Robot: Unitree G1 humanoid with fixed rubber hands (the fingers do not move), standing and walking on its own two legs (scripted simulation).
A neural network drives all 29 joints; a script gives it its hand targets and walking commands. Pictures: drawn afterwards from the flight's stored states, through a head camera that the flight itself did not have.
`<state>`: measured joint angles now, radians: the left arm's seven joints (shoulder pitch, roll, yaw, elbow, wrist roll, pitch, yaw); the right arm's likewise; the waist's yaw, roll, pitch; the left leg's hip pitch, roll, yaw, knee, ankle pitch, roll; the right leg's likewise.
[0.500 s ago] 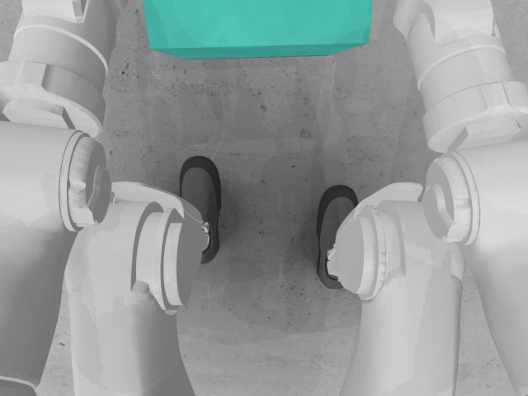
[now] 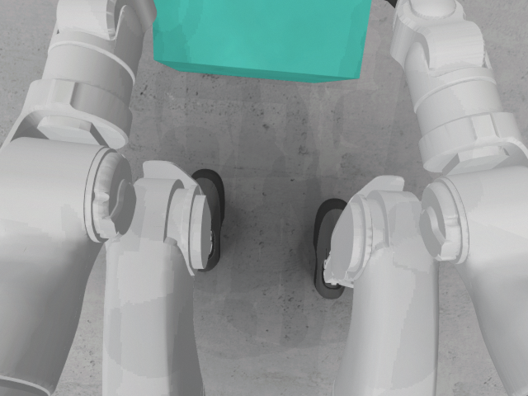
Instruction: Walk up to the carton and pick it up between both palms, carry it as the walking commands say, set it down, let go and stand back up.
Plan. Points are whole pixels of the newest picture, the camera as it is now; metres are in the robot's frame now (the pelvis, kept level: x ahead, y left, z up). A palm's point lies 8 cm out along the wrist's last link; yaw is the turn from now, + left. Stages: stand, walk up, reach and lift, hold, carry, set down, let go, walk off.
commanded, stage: reach and lift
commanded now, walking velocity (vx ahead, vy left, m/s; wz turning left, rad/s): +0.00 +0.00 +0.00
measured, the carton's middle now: (257, 11) +0.54 +0.05 -0.21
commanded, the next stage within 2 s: none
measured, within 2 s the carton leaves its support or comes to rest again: neither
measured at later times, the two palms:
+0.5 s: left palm out of the picture +0.52 +0.19 -0.06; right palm out of the picture +0.54 -0.11 -0.08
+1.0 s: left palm out of the picture +0.51 +0.19 +0.01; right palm out of the picture +0.51 -0.11 -0.01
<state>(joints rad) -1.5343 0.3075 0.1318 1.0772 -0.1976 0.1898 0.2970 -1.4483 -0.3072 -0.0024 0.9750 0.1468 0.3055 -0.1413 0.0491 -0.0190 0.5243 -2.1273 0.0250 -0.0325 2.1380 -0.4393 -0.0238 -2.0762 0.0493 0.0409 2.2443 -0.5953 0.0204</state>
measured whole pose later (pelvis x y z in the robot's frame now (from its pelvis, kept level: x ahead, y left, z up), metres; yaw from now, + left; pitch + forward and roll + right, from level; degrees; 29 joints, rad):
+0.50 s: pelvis -0.01 +0.00 +0.03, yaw +0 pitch +20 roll +2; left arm -1.36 0.21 0.23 0.82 -0.14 0.32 0.39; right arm -1.41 -0.27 0.00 0.89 0.15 0.42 -0.25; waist 0.06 -0.03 0.52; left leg -1.97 0.02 -0.03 2.06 -0.44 -0.03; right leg -1.92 0.05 0.04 2.16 -0.59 0.02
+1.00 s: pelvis -0.02 +0.00 +0.07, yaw +0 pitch +16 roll +1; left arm -1.32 0.19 0.25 0.76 -0.10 0.40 0.39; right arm -1.34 -0.25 0.00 0.85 0.15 0.46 -0.25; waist 0.06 -0.03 0.52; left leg -1.79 0.01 -0.03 1.93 -0.43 -0.03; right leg -1.74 0.05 0.05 2.03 -0.57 0.02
